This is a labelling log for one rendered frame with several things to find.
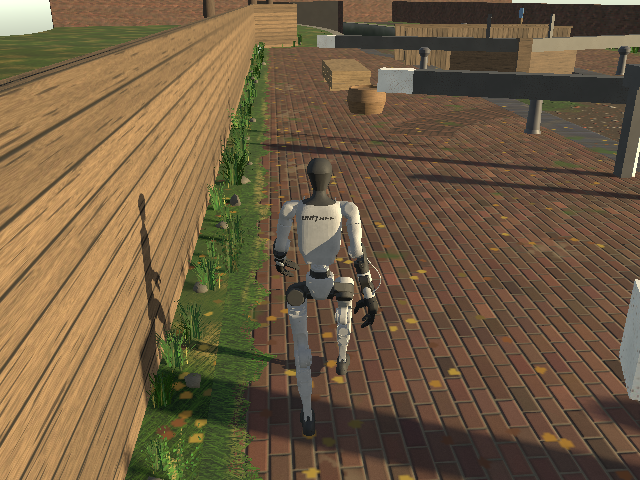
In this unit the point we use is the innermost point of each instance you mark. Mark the robot left upper arm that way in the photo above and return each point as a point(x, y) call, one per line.
point(287, 212)

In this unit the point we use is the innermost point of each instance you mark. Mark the robot left hand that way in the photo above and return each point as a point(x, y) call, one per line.
point(290, 264)

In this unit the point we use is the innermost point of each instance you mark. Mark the robot right forearm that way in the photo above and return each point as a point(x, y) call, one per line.
point(363, 274)

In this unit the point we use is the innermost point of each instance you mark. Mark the robot torso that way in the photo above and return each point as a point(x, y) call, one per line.
point(319, 239)

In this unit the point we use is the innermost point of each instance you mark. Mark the robot right hand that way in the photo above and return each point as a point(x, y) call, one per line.
point(372, 305)

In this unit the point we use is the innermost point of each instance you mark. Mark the robot right upper arm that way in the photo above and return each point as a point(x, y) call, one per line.
point(350, 211)

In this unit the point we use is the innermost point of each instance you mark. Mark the robot left forearm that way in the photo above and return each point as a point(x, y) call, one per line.
point(280, 257)

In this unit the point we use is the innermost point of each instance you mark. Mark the left robot shin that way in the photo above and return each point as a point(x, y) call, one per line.
point(304, 383)

